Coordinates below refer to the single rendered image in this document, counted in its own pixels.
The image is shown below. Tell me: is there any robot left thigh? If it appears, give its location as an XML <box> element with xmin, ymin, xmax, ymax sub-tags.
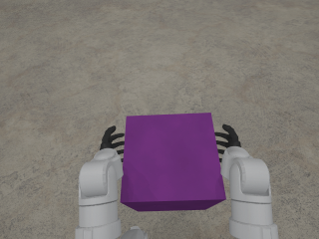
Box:
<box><xmin>120</xmin><ymin>229</ymin><xmax>149</xmax><ymax>239</ymax></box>

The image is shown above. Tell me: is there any right robot hand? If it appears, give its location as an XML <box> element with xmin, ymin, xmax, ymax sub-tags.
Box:
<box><xmin>214</xmin><ymin>124</ymin><xmax>241</xmax><ymax>162</ymax></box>

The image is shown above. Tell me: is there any robot right forearm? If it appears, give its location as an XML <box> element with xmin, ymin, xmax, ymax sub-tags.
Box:
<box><xmin>220</xmin><ymin>146</ymin><xmax>279</xmax><ymax>239</ymax></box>

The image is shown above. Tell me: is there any robot left forearm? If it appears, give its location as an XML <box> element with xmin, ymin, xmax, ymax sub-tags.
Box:
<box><xmin>75</xmin><ymin>148</ymin><xmax>124</xmax><ymax>239</ymax></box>

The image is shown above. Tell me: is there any robot left shin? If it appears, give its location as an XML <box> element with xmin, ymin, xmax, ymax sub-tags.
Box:
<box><xmin>130</xmin><ymin>226</ymin><xmax>141</xmax><ymax>230</ymax></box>

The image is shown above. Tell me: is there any left robot hand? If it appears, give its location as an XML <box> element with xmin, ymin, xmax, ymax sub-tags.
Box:
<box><xmin>100</xmin><ymin>125</ymin><xmax>125</xmax><ymax>162</ymax></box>

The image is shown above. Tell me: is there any carton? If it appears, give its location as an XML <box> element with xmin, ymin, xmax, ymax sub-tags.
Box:
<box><xmin>120</xmin><ymin>113</ymin><xmax>226</xmax><ymax>212</ymax></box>

